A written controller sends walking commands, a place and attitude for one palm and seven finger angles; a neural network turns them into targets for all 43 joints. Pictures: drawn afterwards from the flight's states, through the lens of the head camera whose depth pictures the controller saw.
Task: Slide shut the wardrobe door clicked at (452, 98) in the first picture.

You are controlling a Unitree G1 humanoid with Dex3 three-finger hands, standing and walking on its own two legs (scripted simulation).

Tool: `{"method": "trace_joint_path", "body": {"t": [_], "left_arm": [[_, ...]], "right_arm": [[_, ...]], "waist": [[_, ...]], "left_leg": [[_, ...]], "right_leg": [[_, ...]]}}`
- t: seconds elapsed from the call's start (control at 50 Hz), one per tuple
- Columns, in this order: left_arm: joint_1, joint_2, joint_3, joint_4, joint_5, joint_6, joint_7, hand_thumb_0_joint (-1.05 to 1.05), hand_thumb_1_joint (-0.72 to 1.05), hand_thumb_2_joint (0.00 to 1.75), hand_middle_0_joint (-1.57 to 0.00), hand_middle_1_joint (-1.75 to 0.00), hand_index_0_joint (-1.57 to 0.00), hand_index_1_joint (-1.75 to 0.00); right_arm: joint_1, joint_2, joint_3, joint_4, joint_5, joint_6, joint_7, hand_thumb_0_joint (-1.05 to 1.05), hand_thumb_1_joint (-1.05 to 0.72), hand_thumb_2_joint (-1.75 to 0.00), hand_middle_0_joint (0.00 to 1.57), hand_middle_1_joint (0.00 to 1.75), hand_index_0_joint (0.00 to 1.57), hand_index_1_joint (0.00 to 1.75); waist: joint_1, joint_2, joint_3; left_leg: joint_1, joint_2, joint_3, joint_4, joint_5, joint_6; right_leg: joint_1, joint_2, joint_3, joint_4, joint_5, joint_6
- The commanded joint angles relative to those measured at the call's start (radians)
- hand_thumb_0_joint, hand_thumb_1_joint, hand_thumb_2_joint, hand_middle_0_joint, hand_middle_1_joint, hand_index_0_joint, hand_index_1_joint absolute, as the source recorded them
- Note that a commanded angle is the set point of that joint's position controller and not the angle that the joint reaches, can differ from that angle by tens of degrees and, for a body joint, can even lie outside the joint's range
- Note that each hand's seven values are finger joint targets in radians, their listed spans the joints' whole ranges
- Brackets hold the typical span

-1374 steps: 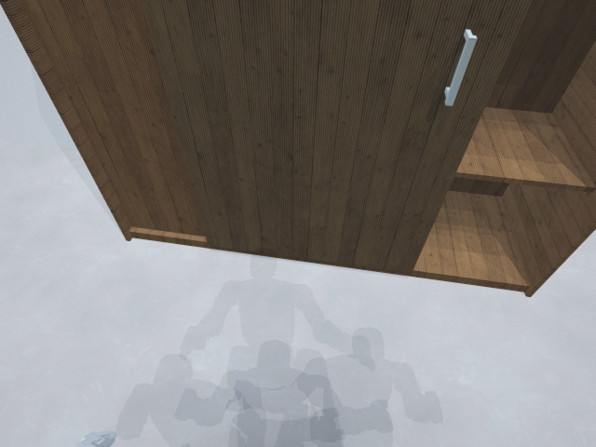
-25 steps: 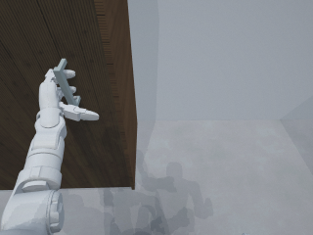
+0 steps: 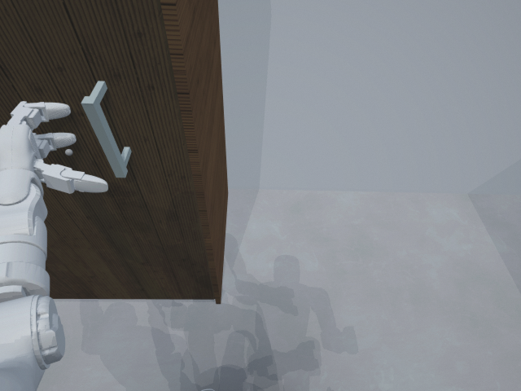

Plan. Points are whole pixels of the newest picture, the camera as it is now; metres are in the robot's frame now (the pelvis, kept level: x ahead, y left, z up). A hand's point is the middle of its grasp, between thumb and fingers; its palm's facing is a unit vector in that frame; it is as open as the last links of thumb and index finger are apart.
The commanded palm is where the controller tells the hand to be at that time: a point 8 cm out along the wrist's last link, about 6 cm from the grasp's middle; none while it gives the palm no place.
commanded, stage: slip the hand off the handle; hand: left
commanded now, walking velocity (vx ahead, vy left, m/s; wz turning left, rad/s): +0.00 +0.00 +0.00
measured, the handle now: (111, 133) +0.47 +0.26 +0.13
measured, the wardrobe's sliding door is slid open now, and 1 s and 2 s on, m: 0.00 0.00 0.00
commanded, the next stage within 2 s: draw the hand back to the body in 0.70 s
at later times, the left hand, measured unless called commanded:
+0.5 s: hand (48, 193) +0.35 +0.31 +0.12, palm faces +0.36 -0.91 -0.19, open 14.6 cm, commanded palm +0.30 +0.34 +0.14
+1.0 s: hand (48, 216) +0.30 +0.27 +0.14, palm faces +0.08 -1.00 -0.03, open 14.7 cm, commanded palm +0.25 +0.33 +0.14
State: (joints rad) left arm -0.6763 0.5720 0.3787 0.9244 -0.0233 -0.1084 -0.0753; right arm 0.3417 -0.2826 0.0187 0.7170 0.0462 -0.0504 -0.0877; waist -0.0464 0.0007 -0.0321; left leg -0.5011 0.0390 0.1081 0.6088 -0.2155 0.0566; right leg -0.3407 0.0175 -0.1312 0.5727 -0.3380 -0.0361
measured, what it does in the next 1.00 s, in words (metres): stands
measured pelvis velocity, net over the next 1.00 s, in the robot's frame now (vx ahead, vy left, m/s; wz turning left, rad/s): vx -0.01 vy -0.01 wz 0.01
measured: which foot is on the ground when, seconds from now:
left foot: down 0.00-1.00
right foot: down 0.00-1.00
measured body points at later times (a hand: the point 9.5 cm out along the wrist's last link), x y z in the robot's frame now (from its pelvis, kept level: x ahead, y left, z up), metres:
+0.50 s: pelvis +0.01 +0.01 +0.00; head +0.01 +0.01 +0.45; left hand +0.33 +0.35 +0.13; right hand +0.14 -0.24 -0.09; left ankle +0.06 +0.09 -0.73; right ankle -0.03 -0.09 -0.73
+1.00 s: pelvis -0.01 -0.01 +0.01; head -0.02 -0.01 +0.46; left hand +0.29 +0.33 +0.15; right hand +0.15 -0.25 -0.08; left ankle +0.06 +0.09 -0.73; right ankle -0.03 -0.09 -0.73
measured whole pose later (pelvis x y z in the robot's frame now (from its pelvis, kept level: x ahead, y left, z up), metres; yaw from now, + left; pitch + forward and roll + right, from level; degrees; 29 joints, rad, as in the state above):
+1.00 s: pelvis -0.01 -0.01 +0.01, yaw +0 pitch +0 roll -1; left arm -0.19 0.47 0.40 0.41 -0.33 -0.03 -0.42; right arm 0.24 -0.26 0.08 0.67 0.08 -0.17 -0.14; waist 0.02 0.04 -0.03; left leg -0.35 0.04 0.10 0.55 -0.19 0.05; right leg -0.19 0.02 -0.13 0.51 -0.32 -0.04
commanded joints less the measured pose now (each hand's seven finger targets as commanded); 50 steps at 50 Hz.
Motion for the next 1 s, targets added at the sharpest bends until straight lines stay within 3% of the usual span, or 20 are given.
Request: {"method": "trace_joint_path", "body": {"t": [0.0,0.06,0.14,0.2,0.26,0.32,0.38,0.4,0.5,0.54,0.58,0.64,0.68,0.74,0.8,0.82,0.84,0.9,0.94,0.98], "left_arm": [[-0.435,0.314,0.062,-0.226,-0.013,-0.089,-0.018,0.00,-0.55,0.20,-0.25,-1.15,-0.25,-1.15],[-0.302,0.270,0.058,-0.268,-0.042,-0.081,-0.032,0.00,-0.55,0.20,-0.25,-1.15,-0.25,-1.15],[-0.197,0.248,0.072,-0.397,-0.066,-0.057,-0.021,0.00,-0.55,0.20,-0.25,-1.15,-0.25,-1.15],[-0.069,0.276,0.132,-0.521,-0.075,-0.035,0.008,0.00,-0.55,0.20,-0.25,-1.15,-0.25,-1.15],[-0.035,0.221,0.104,-0.622,-0.079,-0.006,0.027,0.00,-0.55,0.20,-0.25,-1.15,-0.25,-1.15],[0.019,0.231,0.126,-0.691,-0.080,0.023,0.042,0.00,-0.55,0.20,-0.25,-1.15,-0.25,-1.15],[0.107,0.163,0.090,-0.763,-0.091,0.046,0.043,0.00,-0.55,0.20,-0.25,-1.15,-0.25,-1.15],[0.098,0.152,0.075,-0.769,-0.095,0.053,0.040,0.00,-0.55,0.20,-0.25,-1.15,-0.25,-1.15],[0.132,0.125,0.064,-0.794,-0.112,0.090,0.024,0.00,-0.55,0.20,-0.25,-1.15,-0.25,-1.15],[0.113,0.095,0.026,-0.815,-0.111,0.098,0.017,0.00,-0.55,0.20,-0.25,-1.15,-0.25,-1.15],[0.117,0.106,0.036,-0.802,-0.113,0.102,0.013,0.00,-0.55,0.20,-0.25,-1.15,-0.25,-1.15],[0.103,0.081,0.007,-0.858,-0.112,0.090,0.010,0.00,-0.55,0.20,-0.25,-1.15,-0.25,-1.15],[0.172,0.096,0.033,-0.844,-0.115,0.090,0.011,0.00,-0.55,0.20,-0.25,-1.15,-0.25,-1.15],[0.112,0.095,0.021,-0.834,-0.117,0.094,0.014,0.00,-0.55,0.20,-0.25,-1.15,-0.25,-1.15],[0.100,0.147,0.067,-0.790,-0.116,0.093,0.019,0.00,-0.55,0.20,-0.25,-1.15,-0.25,-1.15],[0.069,0.054,0.003,-0.798,-0.253,0.057,-0.115,0.00,-0.55,0.20,-0.25,-1.15,-0.25,-1.15],[0.071,0.137,0.067,-0.778,-0.281,0.033,-0.185,0.00,-0.55,0.20,-0.25,-1.15,-0.25,-1.15],[0.130,0.206,0.122,-0.747,-0.336,-0.009,-0.347,0.00,-0.55,0.20,-0.25,-1.15,-0.25,-1.15],[0.240,0.239,0.177,-0.695,-0.352,-0.005,-0.397,0.00,-0.55,0.20,-0.25,-1.15,-0.25,-1.15],[0.327,0.204,0.173,-0.705,-0.363,0.028,-0.402,0.00,-0.55,0.20,-0.25,-1.15,-0.25,-1.15]], "right_arm": [[0.054,-0.163,-0.058,-0.109,-0.006,-0.029,-0.012,0.00,-0.90,-0.90,0.20,0.30,0.20,0.30],[0.040,-0.161,-0.063,-0.134,0.000,-0.026,-0.006,0.00,-0.90,-0.90,0.20,0.30,0.20,0.30],[0.015,-0.159,-0.068,-0.164,0.005,-0.028,-0.003,0.00,-0.90,-0.90,0.20,0.30,0.20,0.30],[-0.006,-0.157,-0.067,-0.184,0.002,-0.034,0.000,0.00,-0.90,-0.90,0.20,0.30,0.20,0.30],[-0.041,-0.144,-0.063,-0.197,0.005,-0.044,-0.001,0.00,-0.90,-0.90,0.20,0.30,0.20,0.30],[-0.068,-0.139,-0.057,-0.200,0.003,-0.052,-0.008,0.00,-0.90,-0.90,0.20,0.30,0.20,0.30],[-0.095,-0.126,-0.053,-0.208,0.005,-0.068,-0.011,0.00,-0.90,-0.90,0.20,0.30,0.20,0.30],[-0.101,-0.127,-0.047,-0.204,0.005,-0.070,-0.014,0.00,-0.90,-0.90,0.20,0.30,0.20,0.30],[-0.138,-0.121,-0.039,-0.203,0.010,-0.084,-0.031,0.00,-0.90,-0.90,0.20,0.30,0.20,0.30],[-0.158,-0.114,-0.030,-0.206,0.012,-0.091,-0.034,0.00,-0.90,-0.90,0.20,0.30,0.20,0.30],[-0.164,-0.114,-0.028,-0.198,0.012,-0.098,-0.041,0.00,-0.90,-0.90,0.20,0.30,0.20,0.30],[-0.181,-0.108,-0.023,-0.203,0.010,-0.112,-0.043,0.00,-0.90,-0.90,0.20,0.30,0.20,0.30],[-0.184,-0.108,-0.022,-0.198,0.009,-0.118,-0.043,0.00,-0.90,-0.90,0.20,0.30,0.20,0.30],[-0.195,-0.106,-0.013,-0.192,0.009,-0.124,-0.046,0.00,-0.90,-0.90,0.20,0.30,0.20,0.30],[-0.191,-0.110,-0.014,-0.178,0.006,-0.127,-0.052,0.00,-0.90,-0.90,0.20,0.30,0.20,0.30],[-0.187,-0.123,-0.006,-0.174,0.023,-0.141,-0.059,0.00,-0.90,-0.90,0.20,0.30,0.20,0.30],[-0.197,-0.118,-0.004,-0.171,0.028,-0.152,-0.068,0.00,-0.90,-0.90,0.20,0.30,0.20,0.30],[-0.196,-0.122,0.004,-0.189,0.026,-0.179,-0.072,0.00,-0.90,-0.90,0.20,0.30,0.20,0.30],[-0.197,-0.122,0.003,-0.213,0.027,-0.187,-0.064,0.00,-0.90,-0.90,0.20,0.30,0.20,0.30],[-0.203,-0.119,-0.002,-0.248,0.033,-0.197,-0.049,0.00,-0.90,-0.90,0.20,0.30,0.20,0.30]], "waist": [[-0.009,0.111,-0.328],[0.018,0.107,-0.338],[0.031,0.093,-0.339],[0.061,0.098,-0.350],[0.057,0.109,-0.324],[0.057,0.101,-0.304],[0.066,0.122,-0.287],[0.053,0.102,-0.255],[0.052,0.069,-0.221],[0.050,0.101,-0.206],[0.048,0.086,-0.182],[0.054,0.118,-0.212],[0.065,0.098,-0.201],[0.054,0.086,-0.168],[0.062,0.069,-0.167],[0.007,0.051,-0.203],[0.037,0.042,-0.216],[0.063,0.132,-0.243],[0.088,0.080,-0.206],[0.104,0.072,-0.185]], "left_leg": [[0.350,-0.011,-0.130,-0.028,0.173,0.005],[0.366,-0.006,-0.131,-0.035,0.192,0.001],[0.379,0.001,-0.135,-0.044,0.211,0.003],[0.387,0.005,-0.134,-0.047,0.254,0.001],[0.398,0.010,-0.139,-0.066,0.232,-0.002],[0.391,0.011,-0.136,-0.074,0.224,-0.002],[0.430,0.019,-0.155,-0.090,0.226,-0.012],[0.411,0.017,-0.148,-0.089,0.197,-0.008],[0.403,0.009,-0.153,-0.113,0.115,-0.010],[0.409,0.006,-0.158,-0.124,0.090,-0.013],[0.408,0.007,-0.169,-0.135,0.053,-0.015],[0.428,0.000,-0.168,-0.136,0.051,-0.015],[0.424,0.000,-0.169,-0.141,0.059,-0.016],[0.394,-0.006,-0.162,-0.148,0.011,-0.016],[0.373,-0.011,-0.151,-0.144,0.001,-0.013],[0.407,-0.013,-0.137,-0.139,0.035,-0.012],[0.410,-0.013,-0.136,-0.124,0.064,-0.009],[0.412,-0.022,-0.130,-0.105,0.131,-0.010],[0.364,-0.021,-0.132,-0.107,0.128,-0.009],[0.349,-0.017,-0.125,-0.111,0.115,-0.010]], "right_leg": [[-0.103,0.006,0.115,-0.078,0.226,0.018],[-0.099,0.013,0.105,-0.075,0.228,0.015],[-0.090,0.020,0.098,-0.073,0.231,0.016],[-0.059,0.023,0.092,-0.065,0.248,0.013],[-0.069,0.023,0.088,-0.069,0.225,0.017],[-0.054,0.021,0.090,-0.077,0.224,0.018],[-0.066,0.021,0.080,-0.080,0.207,0.015],[-0.068,0.021,0.083,-0.091,0.200,0.016],[-0.062,0.016,0.084,-0.115,0.162,0.015],[-0.069,0.011,0.085,-0.120,0.147,0.014],[-0.078,0.010,0.084,-0.129,0.128,0.013],[-0.061,0.005,0.087,-0.129,0.128,0.010],[-0.050,0.007,0.085,-0.135,0.131,0.009],[-0.052,0.001,0.088,-0.147,0.103,0.014],[-0.037,-0.002,0.099,-0.160,0.085,0.016],[0.018,-0.007,0.112,-0.183,0.128,0.019],[0.038,-0.004,0.114,-0.174,0.160,0.016],[0.066,-0.012,0.130,-0.154,0.253,0.018],[0.060,-0.017,0.133,-0.150,0.256,0.024],[0.038,-0.017,0.130,-0.149,0.236,0.030]]}}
